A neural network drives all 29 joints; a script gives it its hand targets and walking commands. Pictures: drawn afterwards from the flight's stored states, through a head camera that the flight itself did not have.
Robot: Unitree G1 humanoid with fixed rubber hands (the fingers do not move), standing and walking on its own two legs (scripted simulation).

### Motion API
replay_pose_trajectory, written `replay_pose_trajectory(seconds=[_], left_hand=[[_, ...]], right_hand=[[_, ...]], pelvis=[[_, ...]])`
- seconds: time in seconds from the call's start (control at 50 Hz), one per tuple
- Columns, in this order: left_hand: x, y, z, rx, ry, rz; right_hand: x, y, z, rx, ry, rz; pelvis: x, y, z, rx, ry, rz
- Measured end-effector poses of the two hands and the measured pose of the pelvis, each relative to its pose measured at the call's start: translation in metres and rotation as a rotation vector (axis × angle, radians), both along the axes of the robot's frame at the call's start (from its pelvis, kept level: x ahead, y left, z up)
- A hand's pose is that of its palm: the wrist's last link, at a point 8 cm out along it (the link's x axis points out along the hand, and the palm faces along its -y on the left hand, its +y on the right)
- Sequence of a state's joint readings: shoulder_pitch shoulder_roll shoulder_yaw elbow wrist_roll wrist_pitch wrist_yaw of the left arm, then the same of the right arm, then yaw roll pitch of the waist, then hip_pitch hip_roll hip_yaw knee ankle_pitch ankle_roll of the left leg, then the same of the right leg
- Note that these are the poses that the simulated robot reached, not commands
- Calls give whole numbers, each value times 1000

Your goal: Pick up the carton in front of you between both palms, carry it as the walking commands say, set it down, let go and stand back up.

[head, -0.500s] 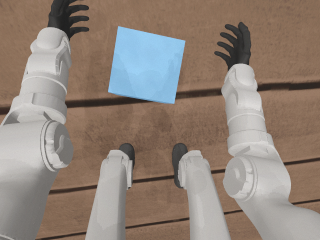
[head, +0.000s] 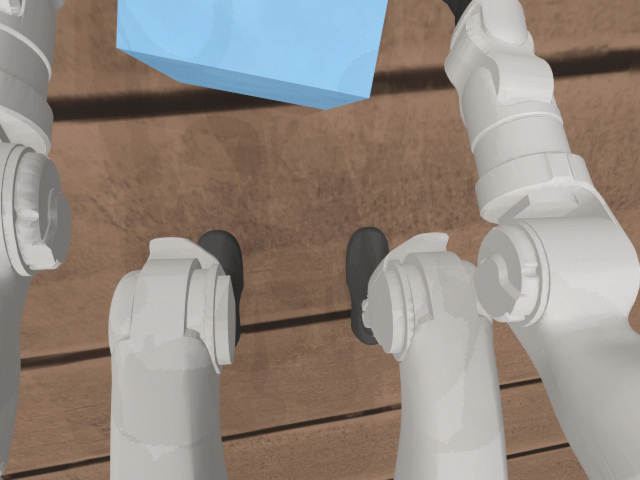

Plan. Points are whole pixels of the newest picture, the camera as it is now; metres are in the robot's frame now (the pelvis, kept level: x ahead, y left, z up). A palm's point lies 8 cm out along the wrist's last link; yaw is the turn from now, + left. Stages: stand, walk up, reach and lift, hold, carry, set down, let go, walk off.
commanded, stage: reach and lift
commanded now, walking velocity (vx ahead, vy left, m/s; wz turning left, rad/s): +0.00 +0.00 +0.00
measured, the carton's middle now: out of the picture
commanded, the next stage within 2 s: none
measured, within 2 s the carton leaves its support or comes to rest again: leaves its support in 0.94 s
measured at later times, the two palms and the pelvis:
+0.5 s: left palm out of the picture +0.57 +0.23 -0.20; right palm out of the picture +0.56 -0.12 -0.20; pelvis +0.01 +0.00 -0.03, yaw +0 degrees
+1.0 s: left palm out of the picture +0.57 +0.20 -0.19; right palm out of the picture +0.57 -0.10 -0.18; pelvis +0.02 +0.00 -0.04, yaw +0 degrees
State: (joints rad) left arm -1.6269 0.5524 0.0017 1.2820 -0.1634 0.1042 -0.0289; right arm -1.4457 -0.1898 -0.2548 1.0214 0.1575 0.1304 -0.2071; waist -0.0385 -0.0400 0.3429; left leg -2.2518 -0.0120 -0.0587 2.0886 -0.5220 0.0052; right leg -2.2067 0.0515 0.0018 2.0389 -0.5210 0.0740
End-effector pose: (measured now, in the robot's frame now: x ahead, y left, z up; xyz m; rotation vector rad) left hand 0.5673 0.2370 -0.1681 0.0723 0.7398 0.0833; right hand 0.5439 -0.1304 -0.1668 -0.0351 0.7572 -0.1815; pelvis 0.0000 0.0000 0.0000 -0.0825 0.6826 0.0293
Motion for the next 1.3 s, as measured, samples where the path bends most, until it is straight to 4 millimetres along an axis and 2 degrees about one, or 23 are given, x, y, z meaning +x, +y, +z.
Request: replay_pose_trajectory(seconds=[0.1,0.18,0.32,0.48,0.56,0.66,0.88,0.98,1.04,1.08,1.22,1.3], left_hand=[[0,-2,-35,3,8,-6],[3,-3,-48,13,0,-3],[12,-4,-40,4,-34,10],[5,-8,-35,-3,-17,6],[3,-17,-35,-8,-15,-14],[4,-27,-33,-13,-11,-34],[8,-28,-32,-21,24,-67],[3,-31,-29,-21,10,-59],[-2,-35,-16,-17,-13,-22],[-7,-34,0,-29,-31,-3],[-34,-25,81,-47,-60,61],[-48,-22,119,-41,-40,75]], right_hand=[[1,0,-31,2,13,1],[7,-1,-44,3,2,3],[20,6,-40,11,-29,30],[14,14,-36,16,-12,41],[12,16,-34,23,-18,48],[15,34,-33,44,-23,61],[23,33,-30,58,0,34],[27,32,-19,48,-15,12],[24,33,-2,38,-43,-5],[19,34,13,47,-63,-12],[-4,43,83,87,-95,0],[-15,46,118,83,-77,16]], pelvis=[[1,3,-17,-1,-36,-4],[5,6,-26,2,-67,-8],[13,4,-33,8,-73,-5],[13,-1,-30,8,-54,0],[9,-2,-27,9,-55,-2],[5,-2,-24,11,-72,-2],[10,4,-36,9,-67,-18],[14,5,-38,15,-40,-16],[16,3,-34,15,-22,-6],[16,0,-29,14,-9,3],[12,-10,3,24,25,33],[6,-13,26,25,34,43]])
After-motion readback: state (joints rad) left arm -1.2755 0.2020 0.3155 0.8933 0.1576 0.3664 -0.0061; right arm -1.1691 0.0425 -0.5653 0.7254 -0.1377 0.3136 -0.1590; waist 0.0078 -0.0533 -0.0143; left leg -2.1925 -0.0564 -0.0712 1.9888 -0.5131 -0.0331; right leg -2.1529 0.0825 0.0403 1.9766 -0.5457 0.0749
